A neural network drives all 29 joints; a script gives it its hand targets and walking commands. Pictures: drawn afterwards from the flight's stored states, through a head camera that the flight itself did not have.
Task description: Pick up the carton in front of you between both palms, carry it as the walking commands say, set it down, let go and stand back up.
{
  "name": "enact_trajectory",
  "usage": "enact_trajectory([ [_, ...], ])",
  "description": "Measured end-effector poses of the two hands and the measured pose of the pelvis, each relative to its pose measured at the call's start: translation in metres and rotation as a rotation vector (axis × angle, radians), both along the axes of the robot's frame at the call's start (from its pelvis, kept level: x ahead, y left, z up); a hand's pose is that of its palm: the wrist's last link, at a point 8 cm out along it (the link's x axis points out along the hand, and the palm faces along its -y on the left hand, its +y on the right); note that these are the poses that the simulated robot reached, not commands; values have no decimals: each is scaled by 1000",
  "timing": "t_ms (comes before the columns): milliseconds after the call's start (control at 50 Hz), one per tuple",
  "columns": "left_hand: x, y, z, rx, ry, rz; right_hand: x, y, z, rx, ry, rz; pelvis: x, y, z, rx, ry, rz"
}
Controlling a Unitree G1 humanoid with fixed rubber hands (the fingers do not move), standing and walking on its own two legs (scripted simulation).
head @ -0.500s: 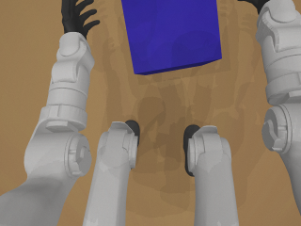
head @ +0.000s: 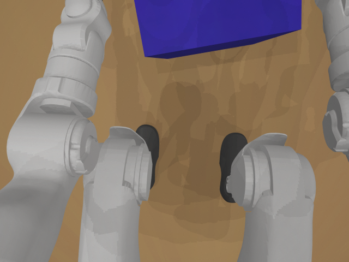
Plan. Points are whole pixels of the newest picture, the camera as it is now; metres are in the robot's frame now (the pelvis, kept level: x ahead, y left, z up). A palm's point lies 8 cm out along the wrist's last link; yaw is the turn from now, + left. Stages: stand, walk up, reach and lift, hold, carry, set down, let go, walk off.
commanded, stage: reach and lift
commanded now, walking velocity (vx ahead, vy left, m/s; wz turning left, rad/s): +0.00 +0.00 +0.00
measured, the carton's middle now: out of the picture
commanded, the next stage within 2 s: none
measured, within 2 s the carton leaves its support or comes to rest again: leaves its support in 0.62 s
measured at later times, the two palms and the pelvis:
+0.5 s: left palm out of the picture +0.54 +0.12 -0.17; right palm out of the picture +0.57 -0.18 -0.17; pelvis -0.01 +0.00 +0.00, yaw +0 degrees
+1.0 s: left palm out of the picture +0.51 +0.11 -0.03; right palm out of the picture +0.52 -0.19 -0.03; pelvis -0.01 +0.01 +0.05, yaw -4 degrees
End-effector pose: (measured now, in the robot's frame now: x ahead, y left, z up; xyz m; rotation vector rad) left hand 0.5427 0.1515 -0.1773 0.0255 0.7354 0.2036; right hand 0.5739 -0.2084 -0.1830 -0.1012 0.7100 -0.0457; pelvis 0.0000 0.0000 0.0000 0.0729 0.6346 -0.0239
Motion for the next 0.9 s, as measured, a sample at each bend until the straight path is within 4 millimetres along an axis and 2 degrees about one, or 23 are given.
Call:
enact_trajectory([
  [80, 0, -6, 3, -9, -3, -1, 2, 3, 6, 6, -7, 4, 2, 0, -3, 2, 7, 0],
  [260, -7, -11, 7, -14, 4, -10, -7, 11, 8, 14, 13, 16, -4, 0, 0, 3, 13, -2],
  [360, -3, -29, 8, -36, -3, -33, -6, 27, 9, 27, 12, 40, -8, 0, 3, 1, -3, 1],
  [560, 4, -26, 11, -46, 25, -11, -5, 28, 11, 26, 57, 64, -3, -1, -3, -6, -4, -1],
  [680, 7, -28, 22, -54, 8, 6, -13, 27, 13, 34, 47, 52, 4, -2, -5, -7, 27, 0],
  [740, 5, -31, 35, -54, -21, 23, -17, 26, 24, 30, 26, 26, 5, -1, -3, -6, 41, -7],
  [780, 1, -35, 48, -57, -46, 39, -19, 25, 39, 24, 8, -2, 5, 0, 0, -7, 52, -15],
  [900, -15, -42, 105, -80, -95, 33, -34, 18, 106, 48, -37, -48, 1, 5, 21, -11, 82, -39],
])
